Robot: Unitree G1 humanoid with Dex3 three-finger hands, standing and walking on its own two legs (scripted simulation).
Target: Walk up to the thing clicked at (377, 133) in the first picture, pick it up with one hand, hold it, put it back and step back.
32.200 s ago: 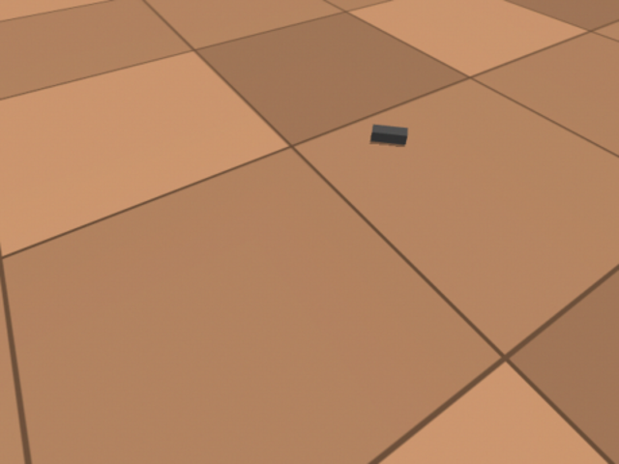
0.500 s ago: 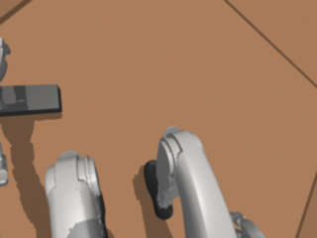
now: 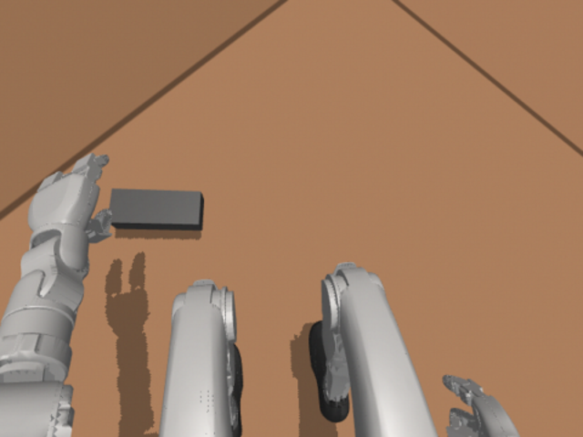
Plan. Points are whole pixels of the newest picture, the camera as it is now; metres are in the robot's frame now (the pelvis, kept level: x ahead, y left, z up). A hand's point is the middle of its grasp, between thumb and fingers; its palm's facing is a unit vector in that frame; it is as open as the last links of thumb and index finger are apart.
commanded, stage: home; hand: left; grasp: from above
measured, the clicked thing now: (158, 210) +0.51 +0.25 -0.40
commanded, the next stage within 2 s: none
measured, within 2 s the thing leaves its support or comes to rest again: neither
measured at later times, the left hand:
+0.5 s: hand (51, 314) +0.27 +0.21 +0.09, palm faces -0.02 -0.93 -0.38, open 7.4 cm
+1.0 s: hand out of the picture +0.22 +0.20 +0.25, palm faces +0.13 -0.97 -0.22, open 7.4 cm
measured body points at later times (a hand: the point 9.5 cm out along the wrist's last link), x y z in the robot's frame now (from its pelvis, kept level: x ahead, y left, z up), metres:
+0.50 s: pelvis +0.03 +0.00 +0.19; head +0.13 +0.02 +0.63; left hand +0.27 +0.25 +0.11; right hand +0.22 -0.23 +0.10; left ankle +0.07 +0.10 -0.39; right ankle +0.10 -0.12 -0.39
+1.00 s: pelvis +0.08 +0.00 +0.29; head +0.09 +0.01 +0.74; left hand +0.21 +0.25 +0.26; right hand +0.25 -0.22 +0.23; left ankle +0.07 +0.10 -0.39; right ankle +0.10 -0.12 -0.39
